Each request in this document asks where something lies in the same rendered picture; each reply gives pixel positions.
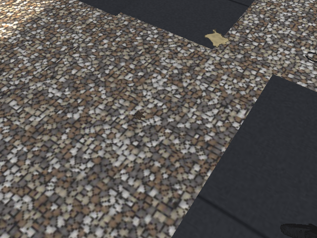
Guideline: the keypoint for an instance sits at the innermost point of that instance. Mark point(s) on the robot right hand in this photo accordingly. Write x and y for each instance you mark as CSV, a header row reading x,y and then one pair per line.
x,y
299,230

